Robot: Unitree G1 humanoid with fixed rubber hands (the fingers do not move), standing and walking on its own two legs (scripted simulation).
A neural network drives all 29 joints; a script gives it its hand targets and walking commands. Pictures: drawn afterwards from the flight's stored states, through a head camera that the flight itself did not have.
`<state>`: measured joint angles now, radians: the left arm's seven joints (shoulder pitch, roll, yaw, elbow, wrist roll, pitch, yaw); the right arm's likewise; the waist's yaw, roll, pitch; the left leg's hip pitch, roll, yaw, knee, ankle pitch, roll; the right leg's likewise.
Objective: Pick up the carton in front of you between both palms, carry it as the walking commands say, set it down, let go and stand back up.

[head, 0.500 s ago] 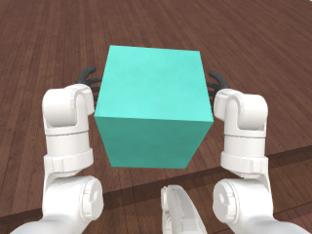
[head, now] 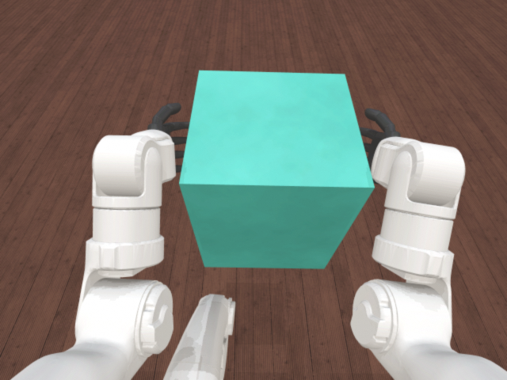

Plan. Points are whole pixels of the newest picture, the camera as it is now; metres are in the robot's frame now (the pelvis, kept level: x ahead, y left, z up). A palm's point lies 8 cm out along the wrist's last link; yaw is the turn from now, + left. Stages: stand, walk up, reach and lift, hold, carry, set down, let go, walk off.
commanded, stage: carry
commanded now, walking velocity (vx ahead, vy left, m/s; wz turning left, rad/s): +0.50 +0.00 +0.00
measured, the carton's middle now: (268, 179) +0.40 +0.03 +0.10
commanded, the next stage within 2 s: none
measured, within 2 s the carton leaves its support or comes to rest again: neither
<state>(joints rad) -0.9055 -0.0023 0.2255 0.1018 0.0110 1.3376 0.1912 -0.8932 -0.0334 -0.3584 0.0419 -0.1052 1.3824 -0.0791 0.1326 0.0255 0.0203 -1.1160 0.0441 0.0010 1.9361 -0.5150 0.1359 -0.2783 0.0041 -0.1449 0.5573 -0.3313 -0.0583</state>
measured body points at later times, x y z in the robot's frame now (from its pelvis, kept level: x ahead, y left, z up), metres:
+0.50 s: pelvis +0.30 +0.08 +0.12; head +0.35 +0.08 +0.56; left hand +0.71 +0.20 +0.27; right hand +0.68 -0.11 +0.28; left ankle +0.34 +0.14 -0.61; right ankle +0.36 -0.05 -0.51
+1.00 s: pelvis +0.57 +0.03 +0.14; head +0.60 +0.01 +0.59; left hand +0.94 +0.18 +0.24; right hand +0.95 -0.13 +0.24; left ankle +0.62 +0.17 -0.54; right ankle +0.58 -0.05 -0.61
